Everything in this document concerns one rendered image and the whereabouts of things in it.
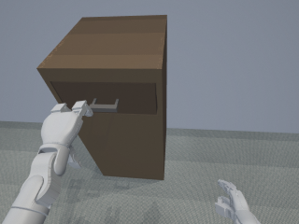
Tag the right robot forearm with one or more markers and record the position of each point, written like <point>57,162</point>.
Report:
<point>243,216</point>

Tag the drawer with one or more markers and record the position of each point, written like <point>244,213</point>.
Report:
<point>135,97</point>

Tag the right robot hand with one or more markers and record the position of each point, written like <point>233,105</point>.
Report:
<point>227,207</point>

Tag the left robot hand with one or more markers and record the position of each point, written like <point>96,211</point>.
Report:
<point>63,125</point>

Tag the cabinet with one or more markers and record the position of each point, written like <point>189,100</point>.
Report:
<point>123,49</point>

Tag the left robot forearm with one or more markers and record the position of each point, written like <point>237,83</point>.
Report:
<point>42,187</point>

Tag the handle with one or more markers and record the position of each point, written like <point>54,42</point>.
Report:
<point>104,108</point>

